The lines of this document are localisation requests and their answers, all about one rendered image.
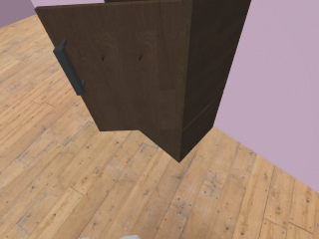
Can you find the cupboard door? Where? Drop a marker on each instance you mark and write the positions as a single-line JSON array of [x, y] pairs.
[[128, 54]]

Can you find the handle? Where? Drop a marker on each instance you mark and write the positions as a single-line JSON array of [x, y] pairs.
[[69, 69]]

